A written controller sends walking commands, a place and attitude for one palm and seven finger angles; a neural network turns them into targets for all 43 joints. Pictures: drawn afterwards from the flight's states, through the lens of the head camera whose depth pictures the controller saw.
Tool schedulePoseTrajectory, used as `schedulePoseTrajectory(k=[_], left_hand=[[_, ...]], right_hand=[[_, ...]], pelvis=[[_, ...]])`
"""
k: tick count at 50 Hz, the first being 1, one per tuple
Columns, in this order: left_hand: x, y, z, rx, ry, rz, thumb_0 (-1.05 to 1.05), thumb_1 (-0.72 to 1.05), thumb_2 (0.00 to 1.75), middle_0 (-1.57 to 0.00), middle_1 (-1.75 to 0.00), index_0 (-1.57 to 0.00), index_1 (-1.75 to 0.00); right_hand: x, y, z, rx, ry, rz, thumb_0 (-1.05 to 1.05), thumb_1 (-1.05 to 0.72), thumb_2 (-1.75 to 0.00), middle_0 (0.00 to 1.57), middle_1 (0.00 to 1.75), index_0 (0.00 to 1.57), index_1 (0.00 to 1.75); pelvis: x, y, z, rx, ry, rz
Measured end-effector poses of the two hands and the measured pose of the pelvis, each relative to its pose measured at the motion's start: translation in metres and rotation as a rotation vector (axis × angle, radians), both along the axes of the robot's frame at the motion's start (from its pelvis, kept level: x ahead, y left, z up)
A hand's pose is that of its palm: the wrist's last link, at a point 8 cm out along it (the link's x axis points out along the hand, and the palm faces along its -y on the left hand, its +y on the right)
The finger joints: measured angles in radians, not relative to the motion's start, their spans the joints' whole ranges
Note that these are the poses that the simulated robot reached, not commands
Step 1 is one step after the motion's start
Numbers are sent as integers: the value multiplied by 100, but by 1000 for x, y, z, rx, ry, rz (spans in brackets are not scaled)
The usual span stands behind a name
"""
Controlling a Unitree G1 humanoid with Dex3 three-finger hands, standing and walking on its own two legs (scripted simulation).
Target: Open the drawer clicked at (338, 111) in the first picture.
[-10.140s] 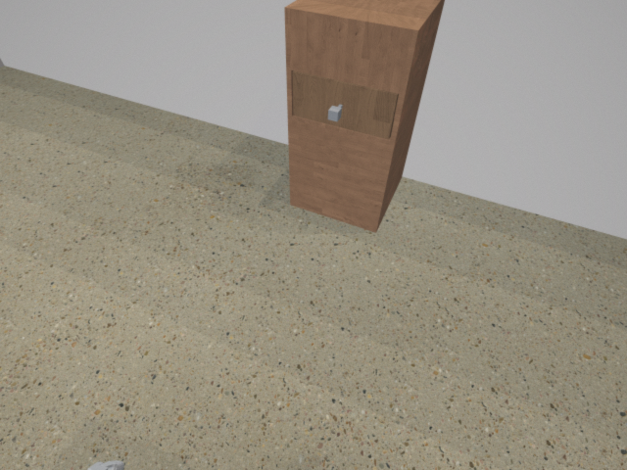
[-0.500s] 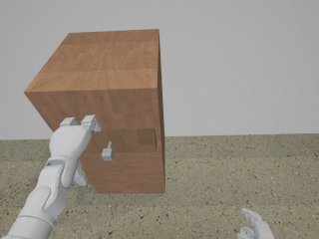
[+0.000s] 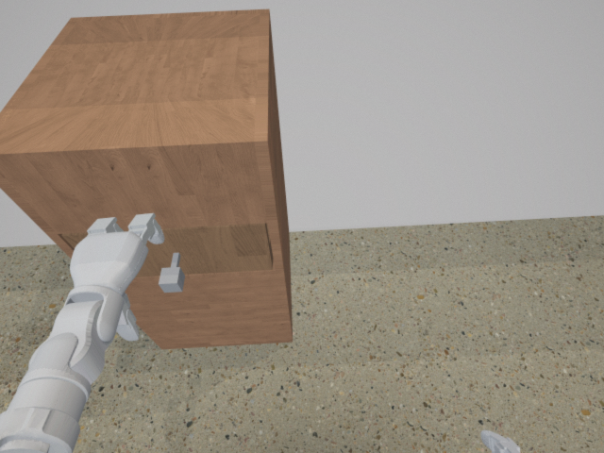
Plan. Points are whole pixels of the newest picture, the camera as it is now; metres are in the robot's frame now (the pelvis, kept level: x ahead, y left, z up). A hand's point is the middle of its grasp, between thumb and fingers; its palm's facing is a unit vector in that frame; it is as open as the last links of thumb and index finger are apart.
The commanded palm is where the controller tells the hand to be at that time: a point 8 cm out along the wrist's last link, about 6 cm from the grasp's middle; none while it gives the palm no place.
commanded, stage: move the hooked fingers above the handle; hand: left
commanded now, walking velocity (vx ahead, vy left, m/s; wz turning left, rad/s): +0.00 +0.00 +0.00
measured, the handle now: (173, 271) +0.46 +0.30 -0.17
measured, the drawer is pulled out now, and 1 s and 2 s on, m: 0.00 0.00 0.00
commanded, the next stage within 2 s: lower the fingers behind the handle in 1.66 s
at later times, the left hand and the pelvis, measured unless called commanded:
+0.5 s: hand (142, 275) +0.38 +0.30 -0.06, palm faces -0.07 -0.05 -1.00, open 13.8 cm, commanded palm +0.37 +0.29 +0.00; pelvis -0.01 +0.02 -0.03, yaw -1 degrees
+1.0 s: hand (151, 274) +0.42 +0.31 -0.12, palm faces -0.04 -0.02 -1.00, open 13.8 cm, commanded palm +0.41 +0.29 -0.05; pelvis -0.04 +0.03 -0.09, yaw -3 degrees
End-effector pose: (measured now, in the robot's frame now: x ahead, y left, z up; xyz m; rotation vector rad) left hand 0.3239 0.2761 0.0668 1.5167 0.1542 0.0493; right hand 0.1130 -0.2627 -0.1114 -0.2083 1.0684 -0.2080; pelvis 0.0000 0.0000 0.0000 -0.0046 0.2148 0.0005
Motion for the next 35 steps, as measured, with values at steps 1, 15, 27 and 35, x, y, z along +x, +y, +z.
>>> schedulePoseTrajectory(k=[1,15,27,35], left_hand=[[2,0,-3,1,2,0,0,-49,30,-32,-120,-32,-120],[28,14,-45,17,14,9,0,-49,30,-32,-120,-32,-120],[45,25,-76,12,2,-9,0,-49,30,-32,-120,-32,-120],[51,34,-97,24,3,5,0,-49,30,-32,-120,-32,-120]], right_hand=[[-4,0,-1,-2,11,-7,1,-91,-90,20,30,20,30],[-40,9,-19,-22,121,-53,1,-91,-90,20,30,20,30],[-65,18,-37,-43,195,-62,1,-90,-90,20,30,20,30],[-86,22,-51,-52,249,-64,1,-90,-90,20,30,20,30]], pelvis=[[0,1,-1,-1,6,-1],[-1,13,-17,-16,89,-12],[-11,25,-37,-36,162,-17],[-20,31,-52,-49,201,-17]])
